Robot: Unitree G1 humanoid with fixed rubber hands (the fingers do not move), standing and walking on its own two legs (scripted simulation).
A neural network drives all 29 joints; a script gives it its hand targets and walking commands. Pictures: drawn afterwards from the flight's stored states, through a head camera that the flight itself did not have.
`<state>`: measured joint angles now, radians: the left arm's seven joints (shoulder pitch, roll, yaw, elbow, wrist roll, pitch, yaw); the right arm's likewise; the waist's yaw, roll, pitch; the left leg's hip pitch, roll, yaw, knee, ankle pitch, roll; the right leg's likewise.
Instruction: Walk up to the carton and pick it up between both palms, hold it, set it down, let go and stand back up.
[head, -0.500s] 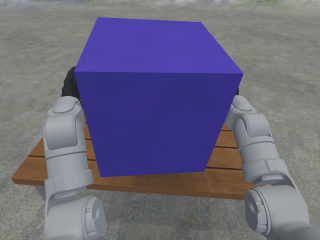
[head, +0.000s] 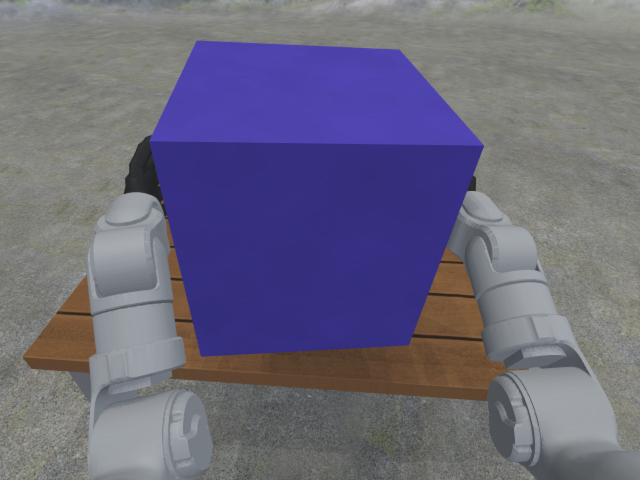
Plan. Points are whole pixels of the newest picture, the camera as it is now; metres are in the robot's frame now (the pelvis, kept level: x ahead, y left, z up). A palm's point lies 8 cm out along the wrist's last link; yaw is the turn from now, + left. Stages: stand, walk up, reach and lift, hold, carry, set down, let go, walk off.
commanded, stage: hold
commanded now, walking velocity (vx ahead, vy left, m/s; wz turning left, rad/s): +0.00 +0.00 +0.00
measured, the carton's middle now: (304, 196) +0.41 +0.00 +0.20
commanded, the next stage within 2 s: none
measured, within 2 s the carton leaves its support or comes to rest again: neither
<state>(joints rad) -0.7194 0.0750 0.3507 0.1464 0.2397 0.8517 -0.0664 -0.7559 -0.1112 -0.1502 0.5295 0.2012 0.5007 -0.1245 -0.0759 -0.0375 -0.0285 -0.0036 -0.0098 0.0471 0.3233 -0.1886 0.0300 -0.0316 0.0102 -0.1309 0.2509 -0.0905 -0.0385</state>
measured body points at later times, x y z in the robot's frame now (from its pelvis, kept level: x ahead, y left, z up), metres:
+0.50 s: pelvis +0.00 +0.00 +0.00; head -0.06 +0.02 +0.45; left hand +0.37 +0.18 +0.24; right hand +0.38 -0.18 +0.22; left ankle +0.00 +0.09 -0.75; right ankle +0.04 -0.09 -0.75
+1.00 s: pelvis +0.00 +0.00 +0.00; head -0.06 +0.02 +0.45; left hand +0.37 +0.19 +0.24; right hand +0.38 -0.17 +0.22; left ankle +0.00 +0.09 -0.75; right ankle +0.04 -0.09 -0.75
